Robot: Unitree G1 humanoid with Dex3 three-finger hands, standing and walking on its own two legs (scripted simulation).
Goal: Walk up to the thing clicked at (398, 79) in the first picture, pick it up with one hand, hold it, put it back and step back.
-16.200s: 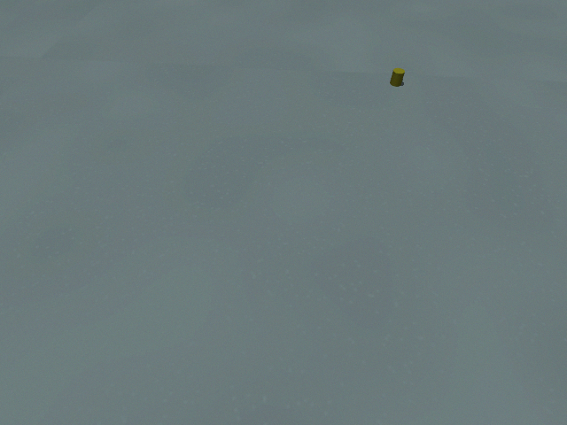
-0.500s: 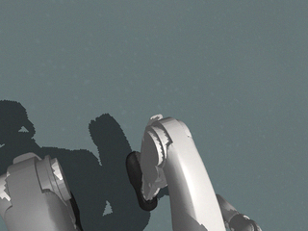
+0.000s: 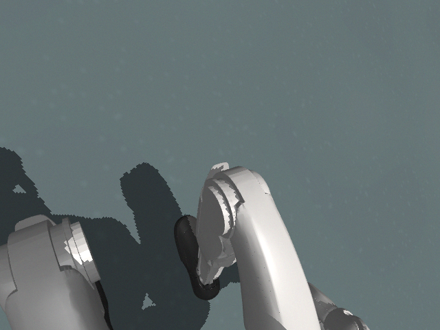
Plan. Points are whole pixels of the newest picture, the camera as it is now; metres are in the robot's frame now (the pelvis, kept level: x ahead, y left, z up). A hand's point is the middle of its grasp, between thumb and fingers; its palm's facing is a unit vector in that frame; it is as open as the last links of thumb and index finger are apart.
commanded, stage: close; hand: left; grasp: from above
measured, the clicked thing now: out of the picture +0.43 +0.38 -0.25
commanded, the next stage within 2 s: settle in 1.12 s
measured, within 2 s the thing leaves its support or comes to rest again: leaves its support in 1.62 s
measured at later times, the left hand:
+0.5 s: hand out of the picture +0.42 +0.36 -0.23, palm faces -0.47 -0.16 -0.87, open 12.3 cm
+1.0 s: hand out of the picture +0.42 +0.36 -0.23, palm faces -0.47 -0.16 -0.87, open 11.3 cm
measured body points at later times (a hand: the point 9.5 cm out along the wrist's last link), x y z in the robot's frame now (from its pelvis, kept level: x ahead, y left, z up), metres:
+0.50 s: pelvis +0.00 +0.00 +0.00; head +0.26 +0.12 +0.34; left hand +0.44 +0.36 -0.18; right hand +0.08 -0.26 -0.07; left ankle +0.06 +0.12 -0.26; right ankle +0.12 -0.12 -0.26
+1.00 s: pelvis +0.00 +0.00 +0.00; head +0.26 +0.13 +0.34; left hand +0.44 +0.36 -0.18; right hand +0.08 -0.25 -0.07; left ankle +0.06 +0.12 -0.26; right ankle +0.12 -0.12 -0.26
